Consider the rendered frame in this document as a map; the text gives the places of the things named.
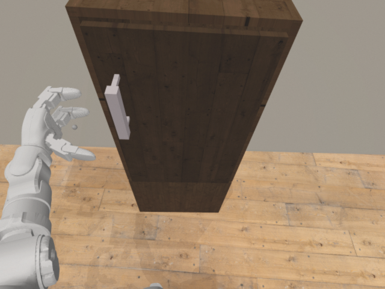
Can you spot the cupboard door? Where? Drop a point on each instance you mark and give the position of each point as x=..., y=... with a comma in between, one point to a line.
x=192, y=93

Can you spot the handle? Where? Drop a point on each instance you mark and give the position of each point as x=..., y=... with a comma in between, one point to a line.
x=116, y=107

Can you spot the robot left forearm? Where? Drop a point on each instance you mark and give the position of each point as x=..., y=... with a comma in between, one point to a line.
x=28, y=202

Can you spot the robot left shin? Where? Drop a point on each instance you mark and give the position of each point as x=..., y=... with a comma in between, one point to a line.
x=156, y=284

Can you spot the left robot upper arm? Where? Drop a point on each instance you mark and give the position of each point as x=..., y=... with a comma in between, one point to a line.
x=29, y=263

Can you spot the robot left hand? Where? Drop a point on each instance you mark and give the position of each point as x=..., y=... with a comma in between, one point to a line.
x=38, y=124

